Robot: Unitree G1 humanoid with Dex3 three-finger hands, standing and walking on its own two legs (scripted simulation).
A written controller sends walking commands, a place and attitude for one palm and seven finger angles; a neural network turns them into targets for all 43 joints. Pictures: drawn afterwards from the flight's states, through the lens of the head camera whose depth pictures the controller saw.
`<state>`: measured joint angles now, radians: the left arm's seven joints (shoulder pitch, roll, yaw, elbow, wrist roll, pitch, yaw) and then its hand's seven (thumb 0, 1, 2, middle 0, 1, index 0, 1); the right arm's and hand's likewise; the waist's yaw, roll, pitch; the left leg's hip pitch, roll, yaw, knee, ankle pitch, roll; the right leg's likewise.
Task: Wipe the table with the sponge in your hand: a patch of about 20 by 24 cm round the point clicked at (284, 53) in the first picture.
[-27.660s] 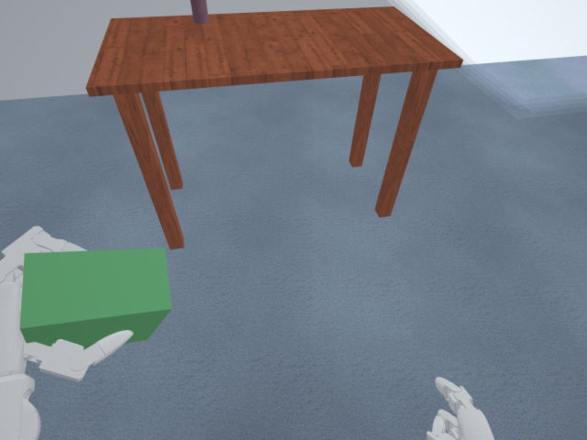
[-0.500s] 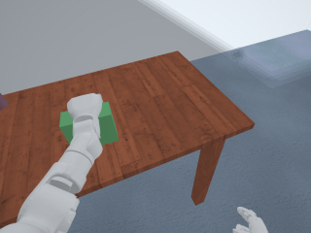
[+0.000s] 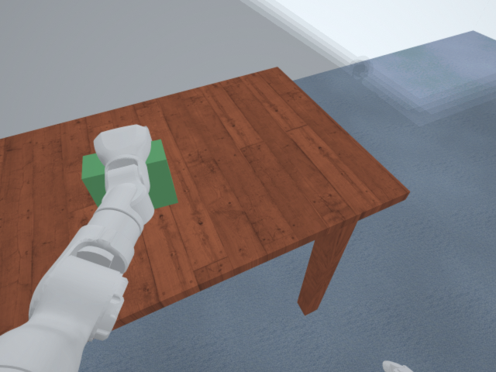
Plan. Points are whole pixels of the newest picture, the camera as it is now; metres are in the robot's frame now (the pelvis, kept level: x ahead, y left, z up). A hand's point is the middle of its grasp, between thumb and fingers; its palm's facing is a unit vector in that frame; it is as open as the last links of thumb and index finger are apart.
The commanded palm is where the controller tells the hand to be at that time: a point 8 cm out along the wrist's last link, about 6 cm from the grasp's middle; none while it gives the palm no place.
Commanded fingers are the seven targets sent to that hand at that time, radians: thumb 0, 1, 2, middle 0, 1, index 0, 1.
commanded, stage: wipe forward along the third lane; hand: left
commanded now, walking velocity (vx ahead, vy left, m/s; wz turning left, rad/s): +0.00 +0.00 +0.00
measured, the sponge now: (136, 187) +0.43 +0.23 +0.04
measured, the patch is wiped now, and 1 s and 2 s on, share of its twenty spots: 1.00 1.00 1.00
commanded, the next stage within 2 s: wipe back along the third lane in 0.02 s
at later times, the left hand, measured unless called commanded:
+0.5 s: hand (131, 167) +0.45 +0.23 +0.09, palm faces +0.00 -0.02 -1.00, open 10.1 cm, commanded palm +0.40 +0.21 +0.12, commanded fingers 0.00 0.10 1.30 -1.20 -1.60 -1.20 -1.60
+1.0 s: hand (137, 189) +0.39 +0.20 +0.09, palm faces +0.04 -0.05 -1.00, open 10.1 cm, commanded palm +0.34 +0.18 +0.12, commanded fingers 0.00 0.10 1.30 -1.20 -1.60 -1.20 -1.60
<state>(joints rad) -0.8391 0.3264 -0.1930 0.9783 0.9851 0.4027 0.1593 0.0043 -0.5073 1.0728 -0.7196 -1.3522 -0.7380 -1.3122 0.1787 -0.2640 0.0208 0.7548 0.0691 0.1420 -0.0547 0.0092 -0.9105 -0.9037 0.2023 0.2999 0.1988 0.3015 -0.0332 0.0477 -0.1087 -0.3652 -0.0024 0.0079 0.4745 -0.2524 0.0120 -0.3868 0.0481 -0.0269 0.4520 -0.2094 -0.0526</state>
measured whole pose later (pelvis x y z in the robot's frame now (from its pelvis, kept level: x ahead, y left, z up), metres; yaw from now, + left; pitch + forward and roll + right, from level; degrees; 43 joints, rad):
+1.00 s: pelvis +0.03 +0.02 +0.00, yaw +1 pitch +4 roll -1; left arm -0.52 0.20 -0.44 0.48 0.98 0.66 0.13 0.00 -0.48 1.07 -0.69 -1.38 -0.70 -1.34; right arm 0.01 -0.25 0.04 0.65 0.09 0.24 0.04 0.01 -0.91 -0.90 0.20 0.30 0.20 0.30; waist 0.07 0.06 -0.13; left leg -0.23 -0.03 0.00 0.48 -0.31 0.04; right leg -0.25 0.02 -0.03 0.45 -0.27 -0.03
